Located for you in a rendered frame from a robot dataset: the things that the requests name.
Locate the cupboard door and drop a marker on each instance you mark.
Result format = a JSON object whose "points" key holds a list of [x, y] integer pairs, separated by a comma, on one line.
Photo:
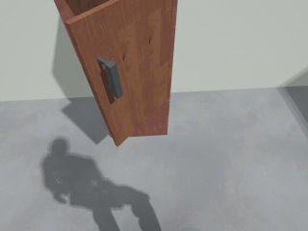
{"points": [[135, 35]]}

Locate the handle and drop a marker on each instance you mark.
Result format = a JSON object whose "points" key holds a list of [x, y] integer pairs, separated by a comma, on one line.
{"points": [[113, 76]]}

